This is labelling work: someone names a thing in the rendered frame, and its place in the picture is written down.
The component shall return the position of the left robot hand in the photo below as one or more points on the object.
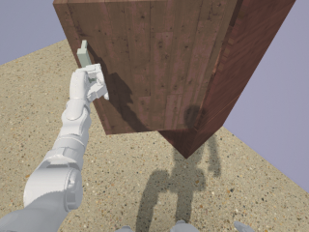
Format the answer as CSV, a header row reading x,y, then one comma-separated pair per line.
x,y
81,88

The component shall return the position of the left robot shin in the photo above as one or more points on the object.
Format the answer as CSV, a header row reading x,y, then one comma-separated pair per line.
x,y
126,227

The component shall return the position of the handle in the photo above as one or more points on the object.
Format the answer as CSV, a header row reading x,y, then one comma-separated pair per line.
x,y
84,58

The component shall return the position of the robot shin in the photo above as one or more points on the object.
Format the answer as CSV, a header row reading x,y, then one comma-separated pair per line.
x,y
126,227
180,221

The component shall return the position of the robot left upper arm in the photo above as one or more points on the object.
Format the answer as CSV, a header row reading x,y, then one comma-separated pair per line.
x,y
50,195

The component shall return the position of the robot left forearm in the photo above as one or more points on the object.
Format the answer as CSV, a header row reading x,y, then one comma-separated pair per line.
x,y
71,143

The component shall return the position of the cupboard door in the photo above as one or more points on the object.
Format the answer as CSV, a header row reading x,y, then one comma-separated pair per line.
x,y
156,56

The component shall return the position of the right robot hand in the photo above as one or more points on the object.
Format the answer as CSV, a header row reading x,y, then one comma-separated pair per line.
x,y
241,227

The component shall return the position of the right robot shin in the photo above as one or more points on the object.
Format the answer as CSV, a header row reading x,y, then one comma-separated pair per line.
x,y
180,221

